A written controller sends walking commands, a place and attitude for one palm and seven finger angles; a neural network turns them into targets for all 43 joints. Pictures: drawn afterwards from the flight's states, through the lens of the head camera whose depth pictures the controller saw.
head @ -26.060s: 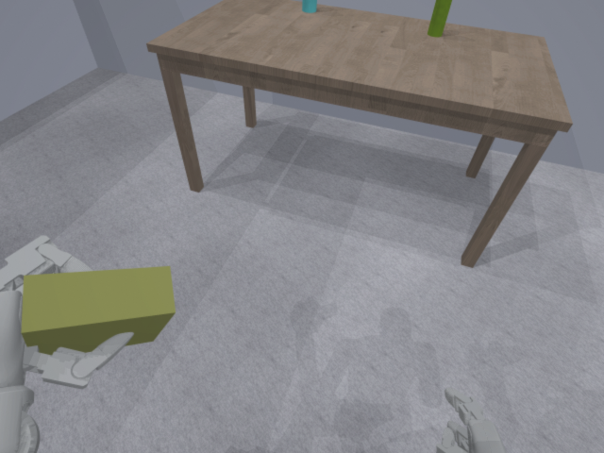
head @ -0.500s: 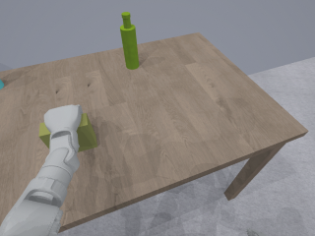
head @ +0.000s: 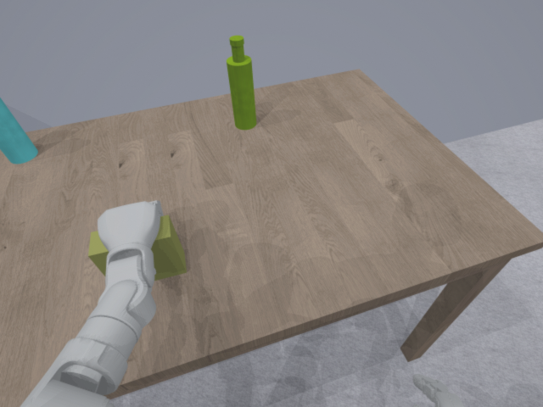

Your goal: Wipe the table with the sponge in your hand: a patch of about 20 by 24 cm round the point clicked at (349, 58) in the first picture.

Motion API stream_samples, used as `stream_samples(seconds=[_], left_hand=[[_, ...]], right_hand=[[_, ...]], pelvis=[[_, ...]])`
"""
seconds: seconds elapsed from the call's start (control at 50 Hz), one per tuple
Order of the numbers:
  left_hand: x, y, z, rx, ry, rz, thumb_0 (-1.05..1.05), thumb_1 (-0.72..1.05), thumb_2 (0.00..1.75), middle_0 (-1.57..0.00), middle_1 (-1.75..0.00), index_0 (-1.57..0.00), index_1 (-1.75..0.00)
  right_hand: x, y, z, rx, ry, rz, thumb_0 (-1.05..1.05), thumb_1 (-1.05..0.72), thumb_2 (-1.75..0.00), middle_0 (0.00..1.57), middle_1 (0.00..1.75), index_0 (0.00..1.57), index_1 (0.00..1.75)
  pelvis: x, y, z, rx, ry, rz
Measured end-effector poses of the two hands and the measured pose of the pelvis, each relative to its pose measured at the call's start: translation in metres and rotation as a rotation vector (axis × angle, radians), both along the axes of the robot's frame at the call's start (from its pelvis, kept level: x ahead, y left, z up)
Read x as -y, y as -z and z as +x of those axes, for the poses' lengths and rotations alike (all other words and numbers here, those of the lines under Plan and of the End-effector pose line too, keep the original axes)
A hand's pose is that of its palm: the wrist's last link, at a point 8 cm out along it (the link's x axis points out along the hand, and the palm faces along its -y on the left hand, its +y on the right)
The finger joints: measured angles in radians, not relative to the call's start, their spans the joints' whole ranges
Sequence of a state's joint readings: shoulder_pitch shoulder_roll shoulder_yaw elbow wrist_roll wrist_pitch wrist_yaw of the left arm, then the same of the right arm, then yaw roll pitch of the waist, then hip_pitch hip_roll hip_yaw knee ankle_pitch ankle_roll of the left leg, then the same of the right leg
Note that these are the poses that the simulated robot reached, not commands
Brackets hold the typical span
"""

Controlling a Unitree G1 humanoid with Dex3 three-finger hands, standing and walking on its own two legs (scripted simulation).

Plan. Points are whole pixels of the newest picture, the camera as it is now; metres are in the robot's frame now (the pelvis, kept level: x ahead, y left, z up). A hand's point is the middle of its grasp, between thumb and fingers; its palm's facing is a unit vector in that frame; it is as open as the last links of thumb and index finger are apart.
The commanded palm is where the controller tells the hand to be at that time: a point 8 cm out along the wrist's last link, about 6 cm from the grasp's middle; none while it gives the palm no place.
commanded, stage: wipe back along the middle lane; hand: left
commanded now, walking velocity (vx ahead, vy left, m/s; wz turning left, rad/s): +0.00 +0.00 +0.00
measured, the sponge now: (145, 259) +0.35 +0.26 +0.00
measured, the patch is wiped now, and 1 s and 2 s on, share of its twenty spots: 0.65 0.80 0.85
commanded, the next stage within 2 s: slide across to the third lane in 0.64 s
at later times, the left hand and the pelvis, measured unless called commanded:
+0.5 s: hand (148, 274) +0.30 +0.22 +0.03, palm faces +0.00 -0.03 -1.00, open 9.0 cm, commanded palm +0.25 +0.20 +0.06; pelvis +0.00 -0.01 +0.00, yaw +0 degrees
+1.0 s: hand (153, 282) +0.28 +0.21 +0.04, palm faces -0.02 -0.05 -1.00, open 9.0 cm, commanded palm +0.26 +0.18 +0.08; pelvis -0.01 -0.01 +0.00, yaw +0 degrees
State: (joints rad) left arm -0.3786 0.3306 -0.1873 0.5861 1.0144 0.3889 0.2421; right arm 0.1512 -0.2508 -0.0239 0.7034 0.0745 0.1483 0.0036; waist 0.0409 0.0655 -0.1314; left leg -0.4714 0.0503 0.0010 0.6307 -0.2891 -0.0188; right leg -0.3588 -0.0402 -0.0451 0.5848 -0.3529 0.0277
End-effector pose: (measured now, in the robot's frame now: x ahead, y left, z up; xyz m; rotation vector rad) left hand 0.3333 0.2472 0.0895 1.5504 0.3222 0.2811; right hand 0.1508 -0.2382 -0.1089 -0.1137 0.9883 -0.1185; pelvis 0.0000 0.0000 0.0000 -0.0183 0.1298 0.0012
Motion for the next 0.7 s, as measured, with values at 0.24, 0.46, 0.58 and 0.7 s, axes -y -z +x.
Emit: stream_samples(seconds=[0.24,0.46,0.58,0.7], left_hand=[[0.015,0.0,-0.029,0.02,0.009,-0.008,0.01,-0.42,1.11,-0.8,-1.43,-0.81,-1.47],[0.027,0.0,-0.051,0.027,0.007,-0.022,0.02,-0.41,1.11,-0.8,-1.43,-0.81,-1.47],[0.031,0.001,-0.061,0.03,0.01,-0.029,0.02,-0.41,1.1,-0.8,-1.43,-0.81,-1.47],[0.036,0.001,-0.068,0.03,0.014,-0.029,0.02,-0.41,1.1,-0.8,-1.43,-0.81,-1.47]], right_hand=[[0.001,-0.011,0.026,0.09,-0.031,0.012,0.01,-0.9,-0.9,0.2,0.3,0.2,0.3],[-0.007,-0.022,0.05,0.173,-0.075,0.039,0.01,-0.9,-0.9,0.2,0.3,0.2,0.3],[-0.008,-0.024,0.053,0.191,-0.085,0.047,0.01,-0.9,-0.9,0.2,0.3,0.2,0.3],[-0.005,-0.022,0.05,0.191,-0.084,0.049,0.01,-0.9,-0.9,0.2,0.3,0.2,0.3]], pelvis=[[0.004,-0.001,0.001,0.031,-0.001,0.006],[0.01,-0.001,-0.002,0.052,-0.003,0.012],[0.013,0.0,-0.003,0.062,-0.002,0.014],[0.015,0.0,-0.005,0.067,-0.001,0.015]])
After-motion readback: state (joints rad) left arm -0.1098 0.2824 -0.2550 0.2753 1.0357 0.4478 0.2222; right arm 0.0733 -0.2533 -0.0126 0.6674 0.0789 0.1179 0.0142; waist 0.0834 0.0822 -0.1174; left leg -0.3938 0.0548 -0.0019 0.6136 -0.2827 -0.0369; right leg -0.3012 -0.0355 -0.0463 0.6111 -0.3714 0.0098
